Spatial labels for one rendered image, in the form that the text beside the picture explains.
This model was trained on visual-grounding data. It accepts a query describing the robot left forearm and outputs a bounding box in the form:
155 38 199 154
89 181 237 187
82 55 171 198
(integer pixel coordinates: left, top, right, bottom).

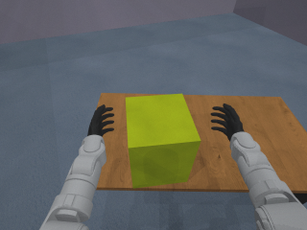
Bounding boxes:
39 134 106 230

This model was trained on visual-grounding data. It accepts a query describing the robot right hand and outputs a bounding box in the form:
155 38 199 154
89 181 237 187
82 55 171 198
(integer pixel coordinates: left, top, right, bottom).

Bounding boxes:
210 103 244 141

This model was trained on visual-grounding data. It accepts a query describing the carton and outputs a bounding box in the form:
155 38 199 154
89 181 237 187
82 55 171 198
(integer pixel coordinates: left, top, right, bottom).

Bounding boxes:
125 93 201 189

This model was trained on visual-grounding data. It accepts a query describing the robot right forearm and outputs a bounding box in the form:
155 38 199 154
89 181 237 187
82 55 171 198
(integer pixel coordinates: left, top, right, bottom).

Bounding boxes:
229 131 307 211

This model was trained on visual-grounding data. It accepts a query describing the table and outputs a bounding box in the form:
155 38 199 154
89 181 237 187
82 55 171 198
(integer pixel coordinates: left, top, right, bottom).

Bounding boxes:
96 93 307 204

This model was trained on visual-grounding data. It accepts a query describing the left robot upper arm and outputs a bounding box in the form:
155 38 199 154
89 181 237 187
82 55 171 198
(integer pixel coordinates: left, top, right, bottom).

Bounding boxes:
41 220 89 230

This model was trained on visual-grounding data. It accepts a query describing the right robot upper arm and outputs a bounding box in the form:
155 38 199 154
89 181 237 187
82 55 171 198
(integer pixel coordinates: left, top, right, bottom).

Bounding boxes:
254 201 307 230

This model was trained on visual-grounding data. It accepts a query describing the robot left hand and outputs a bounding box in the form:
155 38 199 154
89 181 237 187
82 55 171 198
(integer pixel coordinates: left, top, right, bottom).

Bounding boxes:
87 104 114 137

